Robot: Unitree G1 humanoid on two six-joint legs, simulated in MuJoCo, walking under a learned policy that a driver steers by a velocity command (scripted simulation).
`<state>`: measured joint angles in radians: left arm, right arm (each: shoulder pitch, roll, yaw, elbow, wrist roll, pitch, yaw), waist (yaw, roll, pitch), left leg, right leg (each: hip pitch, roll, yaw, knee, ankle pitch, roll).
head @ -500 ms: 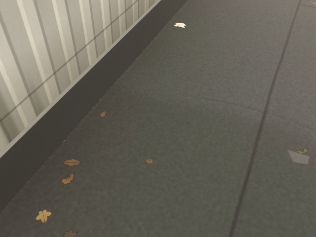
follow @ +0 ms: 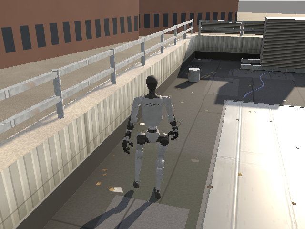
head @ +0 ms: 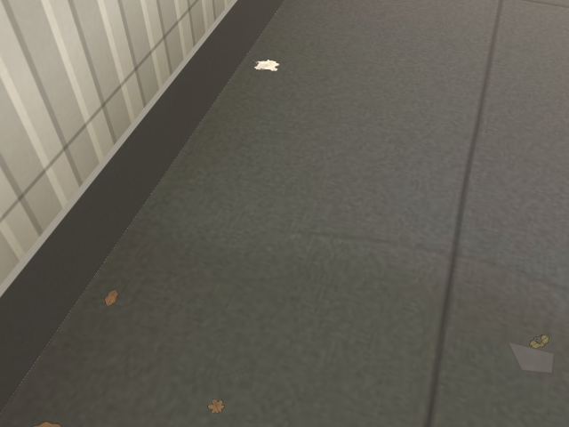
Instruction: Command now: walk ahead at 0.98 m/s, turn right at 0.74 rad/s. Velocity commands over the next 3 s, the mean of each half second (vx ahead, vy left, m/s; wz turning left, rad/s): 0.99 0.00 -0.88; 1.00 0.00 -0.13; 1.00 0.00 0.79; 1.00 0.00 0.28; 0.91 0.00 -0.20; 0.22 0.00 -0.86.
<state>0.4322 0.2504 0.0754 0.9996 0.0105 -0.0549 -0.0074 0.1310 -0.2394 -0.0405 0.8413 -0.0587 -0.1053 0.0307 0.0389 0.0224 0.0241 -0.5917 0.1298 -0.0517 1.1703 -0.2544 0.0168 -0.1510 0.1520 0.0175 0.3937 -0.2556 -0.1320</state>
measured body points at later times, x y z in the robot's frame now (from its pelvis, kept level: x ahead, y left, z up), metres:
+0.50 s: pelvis +0.45 -0.02 +0.00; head +0.47 -0.03 +0.45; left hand +0.76 +0.14 -0.07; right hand +0.30 -0.28 -0.13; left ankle +0.41 +0.13 -0.74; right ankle +0.50 -0.15 -0.65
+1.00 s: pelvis +0.85 -0.27 -0.01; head +0.87 -0.29 +0.44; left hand +0.95 -0.02 -0.14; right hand +0.87 -0.57 -0.12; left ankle +1.10 -0.26 -0.67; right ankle +0.70 -0.23 -0.74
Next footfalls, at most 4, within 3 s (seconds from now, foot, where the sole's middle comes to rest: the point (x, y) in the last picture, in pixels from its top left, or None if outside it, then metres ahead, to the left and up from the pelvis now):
0.22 left None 0.45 0.12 -0.77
0.68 right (407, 334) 0.73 -0.25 -0.77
1.14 left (434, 206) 1.17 -0.38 -0.77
1.54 right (498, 133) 1.52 -0.65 -0.77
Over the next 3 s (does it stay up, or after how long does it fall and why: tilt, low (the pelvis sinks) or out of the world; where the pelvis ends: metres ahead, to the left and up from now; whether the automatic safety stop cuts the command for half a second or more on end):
stays up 2.49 -0.51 -0.01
